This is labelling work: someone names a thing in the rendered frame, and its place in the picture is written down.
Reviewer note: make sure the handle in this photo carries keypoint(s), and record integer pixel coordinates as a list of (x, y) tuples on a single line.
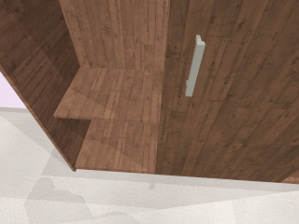
[(196, 61)]

